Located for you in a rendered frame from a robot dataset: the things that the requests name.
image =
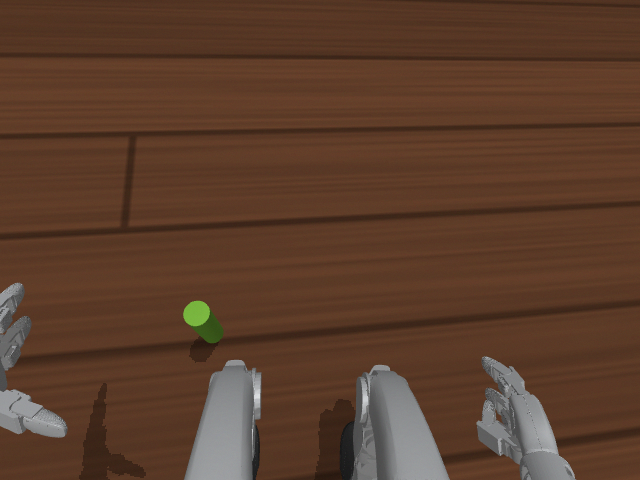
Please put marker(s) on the right robot arm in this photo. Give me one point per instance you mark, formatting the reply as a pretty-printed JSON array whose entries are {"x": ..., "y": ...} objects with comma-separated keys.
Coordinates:
[{"x": 545, "y": 466}]

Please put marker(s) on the left robot hand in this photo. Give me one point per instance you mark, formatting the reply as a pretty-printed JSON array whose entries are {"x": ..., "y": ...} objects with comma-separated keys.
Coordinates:
[{"x": 17, "y": 411}]

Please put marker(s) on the right robot hand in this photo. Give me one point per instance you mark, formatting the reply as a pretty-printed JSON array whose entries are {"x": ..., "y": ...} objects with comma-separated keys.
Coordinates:
[{"x": 525, "y": 428}]

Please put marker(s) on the can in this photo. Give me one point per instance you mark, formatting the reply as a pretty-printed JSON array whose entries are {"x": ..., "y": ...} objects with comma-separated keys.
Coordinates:
[{"x": 198, "y": 316}]

